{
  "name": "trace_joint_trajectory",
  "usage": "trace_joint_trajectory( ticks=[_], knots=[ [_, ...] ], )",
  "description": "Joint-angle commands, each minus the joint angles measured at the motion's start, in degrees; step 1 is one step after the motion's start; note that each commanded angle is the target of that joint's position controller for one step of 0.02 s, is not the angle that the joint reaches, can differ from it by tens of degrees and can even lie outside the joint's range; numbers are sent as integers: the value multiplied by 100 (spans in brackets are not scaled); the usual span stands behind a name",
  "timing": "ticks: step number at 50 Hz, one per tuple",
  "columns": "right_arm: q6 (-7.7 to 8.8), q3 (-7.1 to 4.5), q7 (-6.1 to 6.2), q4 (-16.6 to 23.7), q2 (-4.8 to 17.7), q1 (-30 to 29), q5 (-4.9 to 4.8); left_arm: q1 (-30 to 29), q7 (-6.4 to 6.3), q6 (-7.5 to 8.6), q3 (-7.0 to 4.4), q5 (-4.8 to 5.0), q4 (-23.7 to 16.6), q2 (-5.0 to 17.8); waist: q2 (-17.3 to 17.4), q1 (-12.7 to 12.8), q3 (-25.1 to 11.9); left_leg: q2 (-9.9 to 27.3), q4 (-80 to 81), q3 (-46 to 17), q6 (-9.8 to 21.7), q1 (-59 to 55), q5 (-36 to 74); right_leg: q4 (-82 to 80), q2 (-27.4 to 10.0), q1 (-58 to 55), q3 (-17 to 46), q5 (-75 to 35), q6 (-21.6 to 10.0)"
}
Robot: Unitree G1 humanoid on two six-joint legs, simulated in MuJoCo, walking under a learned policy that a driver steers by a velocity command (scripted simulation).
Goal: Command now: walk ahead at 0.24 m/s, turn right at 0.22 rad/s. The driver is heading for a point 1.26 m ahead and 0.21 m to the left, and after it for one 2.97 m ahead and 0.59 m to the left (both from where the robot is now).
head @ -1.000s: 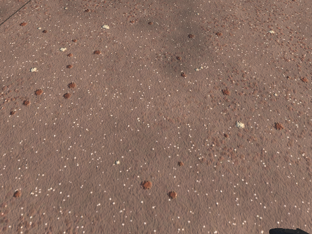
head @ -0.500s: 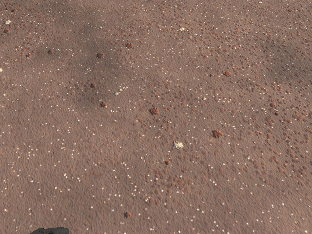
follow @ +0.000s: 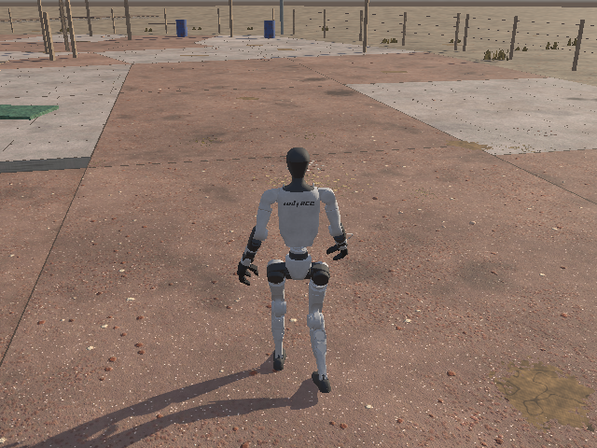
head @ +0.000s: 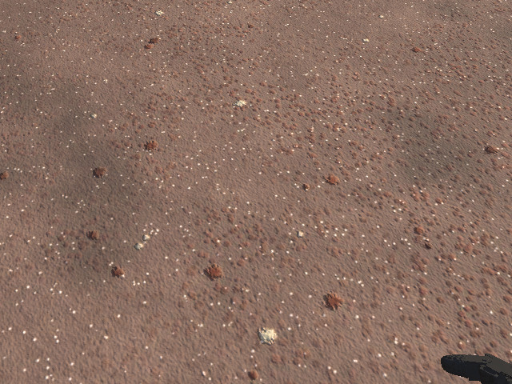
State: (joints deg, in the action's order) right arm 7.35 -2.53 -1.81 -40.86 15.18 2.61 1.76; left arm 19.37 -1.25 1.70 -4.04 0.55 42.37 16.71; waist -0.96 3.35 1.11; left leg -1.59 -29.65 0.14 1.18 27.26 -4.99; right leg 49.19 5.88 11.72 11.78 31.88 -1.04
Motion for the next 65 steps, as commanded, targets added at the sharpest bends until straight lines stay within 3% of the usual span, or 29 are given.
trace_joint_trajectory(
  ticks=[1,3,4,8,11,14,16,17,19,27,31,34,37,39,40,41,42,44,47,50,52,55,58,59,60,61,62,63,65],
  knots=[
    [-120,-251,4,66,798,1300,-182,575,-4,10,-127,85,-267,832,826,-615,-1611,2347,505,-2889,1533,-3755,2342,2741,-251,2549,66,396,344],
    [-205,-59,16,123,411,574,-95,-152,-54,-141,-117,-28,-438,718,355,-409,-799,1844,808,-1936,1272,-2319,2212,2066,-658,2277,-232,-136,407],
    [-228,-27,18,85,378,386,-54,-121,-55,-209,-96,-34,-460,556,546,-212,-664,1619,968,-1604,1158,-1765,2215,1533,-839,1813,-349,-286,406],
    [-301,-92,55,-98,611,231,-41,9,-96,-265,49,-69,-350,110,928,-122,-916,1291,1072,-824,1189,-1239,3000,-355,-797,569,-836,-906,499],
    [-400,-86,84,-211,677,249,-123,-93,-83,-328,16,-63,-275,238,826,-152,-1029,1344,1116,-843,1134,-1200,1544,-1245,-777,9,-920,-1792,414],
    [-466,44,60,-339,415,331,-135,-425,-63,-368,12,-209,-350,287,627,-146,-560,970,1183,-814,566,-584,-1186,-2321,-872,-616,-789,-2556,135],
    [-466,62,43,-422,361,787,-56,-722,-99,-360,-93,-171,-414,821,-322,-600,-240,350,946,-327,101,-469,-1955,-2345,-1270,-227,-352,-2038,-203],
    [-490,60,77,-465,424,627,-46,-722,-65,-328,-68,-163,-380,554,-391,-421,-137,272,735,-143,-16,-870,-1671,-2467,-1085,295,-448,-1225,-190],
    [-535,62,139,-496,387,534,-81,-777,-40,-231,12,-207,-341,304,-411,-428,-3,305,535,-126,12,-1083,-1219,-2527,-994,553,-499,-1438,-38],
    [-575,47,174,-779,407,553,-129,-638,-59,-103,18,-119,-201,293,-86,-382,-334,360,219,-126,24,-1397,23,-2090,-910,93,-614,-3018,4],
    [-619,3,181,-966,460,646,-222,-371,-53,-142,-41,-38,-66,409,-136,-342,97,98,-17,87,176,-870,-2531,-2334,-857,456,-467,-95,-347],
    [-375,12,150,-929,371,602,-293,-155,-32,52,-60,37,-43,482,-441,-312,537,138,-430,40,330,-284,-2655,-2715,-1343,475,344,600,-733],
    [-106,-12,40,-1010,374,809,-312,-199,12,193,-90,69,-37,574,-753,-485,336,145,-633,6,504,-416,-1805,-2721,-1766,158,1001,-566,-960],
    [-40,-116,-13,-1307,684,1428,-333,-666,36,246,-43,77,-272,378,8,-715,133,436,50,-579,708,-1442,-1169,-1684,-1080,695,-88,-1749,-541],
    [-60,-250,-10,-1539,1062,2055,-368,-922,37,329,-4,55,-443,185,982,-872,-55,959,594,-1695,1002,-2579,-669,-303,-440,1641,-1040,-2303,-137],
    [-89,-324,-23,-1630,1303,2679,-303,-1077,24,419,-2,56,-520,207,1696,-1199,-95,1957,1280,-3349,1607,-3724,172,1116,-207,3176,-1115,-552,116],
    [-94,-243,-12,-1607,1082,2629,-233,-1161,35,452,-45,159,-546,340,1135,-1072,120,2370,1257,-3650,1793,-3982,499,1965,-462,4033,-770,236,43],
    [-121,-131,28,-1475,745,2348,-234,-1299,115,444,10,178,-562,178,496,-895,273,2180,1208,-2789,1531,-4015,675,2284,-937,4634,-774,-430,-134],
    [-292,-12,125,-1410,516,2037,-219,-1411,238,412,36,85,-618,9,618,-699,379,1619,1778,-1616,1084,-3148,672,1070,-1178,3822,-1110,-1482,-18],
    [-341,-51,257,-1310,799,1850,-222,-1854,323,384,165,53,-757,-256,650,-716,398,1129,2107,-687,869,-2053,590,-667,-878,2306,-1483,-2580,125],
    [-292,-126,274,-1367,1054,2038,-292,-1987,325,354,123,88,-822,-62,778,-717,381,1315,2284,-701,869,-1986,426,-1214,-763,1748,-1466,-2977,117],
    [-286,-172,253,-1410,1061,2031,-359,-1907,297,334,17,105,-840,273,775,-500,409,1601,1986,-667,734,-2452,1158,-1684,-738,1477,-1331,-3029,-126],
    [-370,-146,243,-1352,928,2006,-254,-139,210,283,-266,76,-306,736,609,418,-720,1141,-442,-147,374,-2016,2837,-1685,-550,-957,-1450,-2670,-557],
    [-373,-20,239,-1186,550,2169,-64,787,135,227,-370,29,-128,1206,-541,592,-1535,687,-2510,97,181,-808,678,-1761,-1821,-2467,131,-2179,-906],
    [-244,139,187,-1162,-91,2869,-240,766,234,260,-320,-66,-86,1403,-2044,89,-2243,-203,-4124,-442,30,697,-2743,-3208,-2868,-3305,3187,-347,-1728],
    [-150,-42,145,-1129,674,2315,-398,379,264,311,-181,-10,-137,844,-1156,176,-1396,164,-4714,-771,129,1301,-2579,-3668,-2704,-2602,3204,420,-1450],
    [-109,-114,127,-949,891,1728,-486,-86,266,350,-109,23,-165,635,-737,99,-602,440,-4657,-631,251,1520,-1985,-3676,-2573,-1782,2218,79,-1216],
    [-117,-105,166,-935,788,1553,-437,-464,281,380,-77,-15,-186,562,-243,-93,-347,720,-4412,-553,248,1221,-1453,-3753,-2353,-1050,1455,-789,-1105],
    [-258,-146,200,-1019,624,1757,-354,-851,300,468,-32,-112,-119,335,-425,-443,-222,1018,-3946,-638,198,604,-939,-4018,-1968,-250,410,-1670,-961]
  ],
)
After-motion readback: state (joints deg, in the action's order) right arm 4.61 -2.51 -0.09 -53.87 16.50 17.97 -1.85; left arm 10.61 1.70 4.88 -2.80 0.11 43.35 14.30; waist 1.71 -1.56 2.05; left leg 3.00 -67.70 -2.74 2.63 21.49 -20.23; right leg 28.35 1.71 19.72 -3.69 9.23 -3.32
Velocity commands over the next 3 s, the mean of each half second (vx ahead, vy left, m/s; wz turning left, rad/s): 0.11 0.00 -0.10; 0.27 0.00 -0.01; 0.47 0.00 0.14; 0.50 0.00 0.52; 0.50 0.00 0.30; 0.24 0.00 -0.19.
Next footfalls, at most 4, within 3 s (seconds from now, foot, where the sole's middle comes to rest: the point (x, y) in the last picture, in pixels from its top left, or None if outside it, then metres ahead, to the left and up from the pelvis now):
0.28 right None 0.13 -0.14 -0.76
1.16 right None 0.47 -0.16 -0.76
1.76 left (243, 279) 0.75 0.11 -0.76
2.24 right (274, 186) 1.09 0.03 -0.76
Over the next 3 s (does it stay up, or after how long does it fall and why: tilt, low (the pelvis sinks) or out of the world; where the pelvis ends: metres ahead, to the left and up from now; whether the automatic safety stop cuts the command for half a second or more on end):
stays up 1.15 0.23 0.01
